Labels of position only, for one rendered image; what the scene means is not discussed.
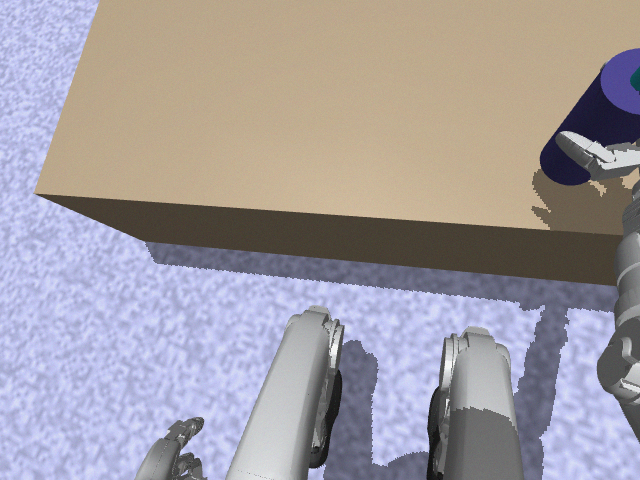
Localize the left robot hand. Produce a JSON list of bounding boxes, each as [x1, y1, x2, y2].
[[134, 417, 207, 480]]

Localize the left robot foot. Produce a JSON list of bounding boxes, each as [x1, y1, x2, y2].
[[309, 369, 342, 469]]

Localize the right robot foot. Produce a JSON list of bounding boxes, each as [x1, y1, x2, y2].
[[427, 386, 443, 480]]

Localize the bottle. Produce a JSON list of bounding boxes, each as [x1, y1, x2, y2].
[[540, 48, 640, 186]]

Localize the right robot hand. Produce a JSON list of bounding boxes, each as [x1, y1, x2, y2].
[[555, 59, 640, 181]]

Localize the right robot arm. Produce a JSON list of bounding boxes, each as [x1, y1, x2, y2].
[[597, 180, 640, 443]]

